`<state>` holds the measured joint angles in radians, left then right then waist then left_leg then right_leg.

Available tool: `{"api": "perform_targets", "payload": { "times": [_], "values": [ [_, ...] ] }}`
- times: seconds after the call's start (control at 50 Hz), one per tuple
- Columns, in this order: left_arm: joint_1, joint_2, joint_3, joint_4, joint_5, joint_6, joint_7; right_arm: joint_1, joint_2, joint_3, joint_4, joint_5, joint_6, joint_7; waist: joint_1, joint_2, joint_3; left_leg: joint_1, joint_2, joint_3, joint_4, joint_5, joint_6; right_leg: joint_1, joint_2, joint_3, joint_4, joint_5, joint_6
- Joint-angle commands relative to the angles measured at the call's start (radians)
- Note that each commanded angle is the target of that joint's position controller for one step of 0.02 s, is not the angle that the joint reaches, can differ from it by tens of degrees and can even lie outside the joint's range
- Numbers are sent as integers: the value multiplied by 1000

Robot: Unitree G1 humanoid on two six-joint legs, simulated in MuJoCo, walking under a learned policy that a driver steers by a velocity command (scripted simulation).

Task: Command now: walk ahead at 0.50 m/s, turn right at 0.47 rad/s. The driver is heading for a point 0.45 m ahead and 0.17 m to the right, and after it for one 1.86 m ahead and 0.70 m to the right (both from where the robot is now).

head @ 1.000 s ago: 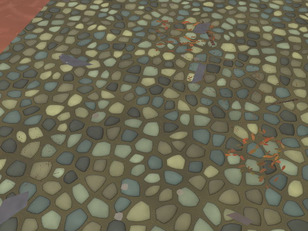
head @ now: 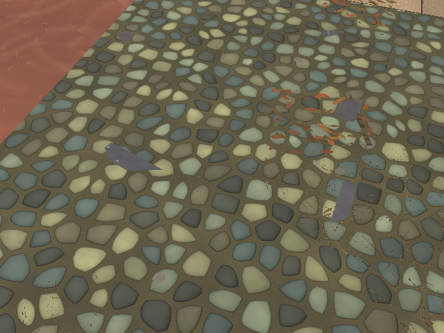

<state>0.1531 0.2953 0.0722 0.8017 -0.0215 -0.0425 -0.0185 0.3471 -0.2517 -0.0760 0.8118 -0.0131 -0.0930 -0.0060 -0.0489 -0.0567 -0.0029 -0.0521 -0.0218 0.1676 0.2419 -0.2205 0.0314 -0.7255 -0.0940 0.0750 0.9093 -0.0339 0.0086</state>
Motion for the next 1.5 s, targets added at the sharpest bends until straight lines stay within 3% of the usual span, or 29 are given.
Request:
{"api": "perform_targets", "payload": {
  "times": [0.02,0.14,0.2,0.22,0.24,0.26,0.28,0.34,0.42,0.52,0.62,0.68,0.7,0.72,0.74,0.76,0.8,0.84,1.04,1.12,1.16,1.2,1.22,1.24,1.26,1.28,1.32,1.38,1.5],
  "values": [
    [-78,-1,-11,-83,5,-6,-20,-72,-148,-33,-66,8,-18,-13,13,101,59,-40,274,-62,-117,295,133,22,-11,-29,-136,117,-12],
    [-185,26,-6,-168,0,-1,-52,-16,-197,-52,-21,31,20,-20,1,118,75,139,322,10,16,541,92,48,35,-125,-266,-74,-86],
    [70,119,49,-123,-5,4,-46,-42,-233,-56,-29,39,45,-30,153,142,-88,85,274,69,415,909,38,446,164,-202,-342,-127,-165],
    [237,204,85,-84,-3,12,-25,-29,-208,-44,-45,24,40,-36,219,61,-182,-159,234,71,711,648,-11,768,88,-40,-360,-83,-218],
    [218,315,99,-90,-11,7,-16,59,-52,5,-104,-14,11,-20,95,-210,-259,-628,26,-15,1071,-314,-80,1093,-180,539,-446,-216,-405],
    [270,248,77,-118,2,-4,-16,-35,-117,2,-116,24,-34,-4,172,-101,-398,-730,-1,-254,1179,-377,-61,1159,-242,768,-592,-303,-440],
    [239,190,61,-106,10,-14,-16,-130,-156,-9,-144,60,-52,3,181,-53,-262,-813,47,-263,1168,-282,-40,1081,-213,615,-606,-223,-386],
    [53,96,31,-152,12,-21,-8,-130,-165,-18,-130,7,-48,-13,55,35,-89,-633,146,-261,950,-113,-35,671,-100,334,-633,36,-313],
    [63,125,39,-151,10,-30,10,-153,-118,-9,-153,-6,-10,-14,29,28,-42,-575,131,-228,774,-22,-83,500,-53,237,-682,163,-316],
    [136,142,45,-126,-3,-16,29,-341,-77,13,-196,4,-16,3,104,-20,-9,-482,52,-210,396,287,-97,442,22,178,-657,29,-239],
    [194,138,46,-108,-8,-2,34,-398,-131,-4,-222,22,-36,25,114,-46,-8,-430,20,-252,256,217,-64,560,-33,326,-550,-73,-217],
    [160,102,36,-127,-1,1,34,-228,-172,-32,-185,16,-50,19,16,-65,-78,-169,33,-237,187,161,1,543,19,334,-380,7,-164],
    [154,43,15,-147,12,-4,29,-85,-223,-47,-174,-1,-52,10,-48,25,-203,78,189,-377,205,117,67,431,78,255,-123,-87,-125],
    [284,-5,-1,-173,-15,-11,32,12,-295,-65,-141,-15,-39,11,-2,344,-326,397,411,-814,130,-88,228,85,218,115,194,-512,-54],
    [291,91,11,-155,-22,-12,35,7,-217,-49,-146,10,-33,17,-14,314,-281,382,447,-953,73,-314,231,-58,138,123,348,-546,-38],
    [197,149,27,-161,-17,-6,34,-33,-155,-32,-158,14,-25,12,-39,212,-156,271,405,-811,57,-316,189,-94,101,112,398,-451,-28],
    [106,130,31,-188,5,0,31,-112,-118,-16,-154,3,-12,9,-8,131,-26,59,324,-585,22,-90,153,-52,42,70,353,-327,-17],
    [117,93,30,-195,-7,9,20,-134,-99,-8,-142,-1,-15,7,25,174,1,-42,274,-447,-27,15,137,18,4,50,300,-283,-17],
    [-84,8,-6,-248,2,3,-11,-69,-182,-28,-46,18,-9,6,-20,110,48,-28,257,-130,-90,258,142,63,8,-33,-151,29,-10],
    [-173,24,-7,-287,-2,-4,-29,-9,-221,-37,1,43,10,11,-30,121,86,65,307,-122,-65,308,135,92,32,-75,-287,-54,-49],
    [-142,52,5,-288,5,-6,-32,-12,-245,-41,16,52,22,8,12,146,56,111,317,-103,24,550,119,184,72,-110,-338,-136,-86],
    [111,129,50,-212,12,-3,-21,-14,-231,-29,25,51,31,-1,150,137,-100,16,255,-21,335,765,68,585,139,-151,-413,-58,-139],
    [288,209,75,-180,18,4,-2,-8,-171,-1,1,21,26,-2,216,20,-238,-244,205,-15,662,422,25,922,-52,86,-370,6,-201],
    [279,279,73,-181,23,-1,1,97,-58,38,-19,17,5,12,125,-206,-372,-586,21,-121,986,-362,-24,1147,-306,583,-498,-164,-362],
    [289,185,52,-186,23,-10,-2,10,-168,10,-5,52,-11,19,188,-78,-365,-670,47,-274,1089,-370,-14,1099,-305,607,-560,-218,-341],
    [238,152,38,-173,23,-18,-2,-73,-192,0,-40,75,-17,21,174,-70,-208,-732,86,-261,1086,-287,-4,976,-269,427,-573,-140,-297],
    [123,88,20,-165,22,-30,-6,-106,-172,-1,-36,43,-9,13,99,-20,-79,-663,155,-248,974,-136,-12,737,-186,224,-627,-13,-245],
    [69,59,18,-146,31,-61,-6,-32,-120,1,-6,47,35,12,33,-27,-44,-559,173,-264,930,-34,-32,595,-159,91,-731,45,-236],
    [86,85,27,-87,40,-74,18,-153,-89,6,-43,37,44,19,52,3,42,-646,145,-277,658,249,-48,607,-125,-125,-787,126,-191]
  ]
}}
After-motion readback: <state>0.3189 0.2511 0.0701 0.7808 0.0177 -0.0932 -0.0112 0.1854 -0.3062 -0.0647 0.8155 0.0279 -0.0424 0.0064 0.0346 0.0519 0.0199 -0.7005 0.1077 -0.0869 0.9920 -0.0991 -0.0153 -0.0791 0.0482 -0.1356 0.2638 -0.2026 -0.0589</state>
